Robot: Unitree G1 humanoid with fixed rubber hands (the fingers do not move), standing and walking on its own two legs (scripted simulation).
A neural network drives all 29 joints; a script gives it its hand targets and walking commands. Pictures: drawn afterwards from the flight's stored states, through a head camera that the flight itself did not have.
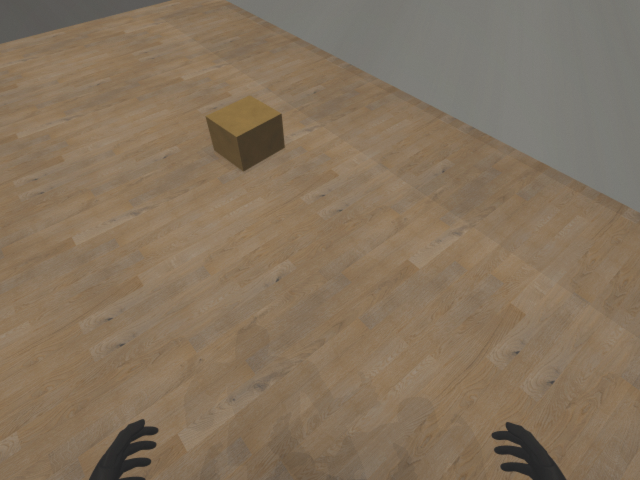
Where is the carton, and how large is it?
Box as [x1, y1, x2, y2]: [205, 95, 284, 171]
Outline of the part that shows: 249,95 205,116 214,149 243,171 284,147 281,113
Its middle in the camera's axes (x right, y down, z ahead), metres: -0.36 -0.53 +1.96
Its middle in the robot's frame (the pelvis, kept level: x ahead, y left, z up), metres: +1.75 +0.35 -0.65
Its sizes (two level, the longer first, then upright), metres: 0.274 0.250 0.201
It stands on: the floor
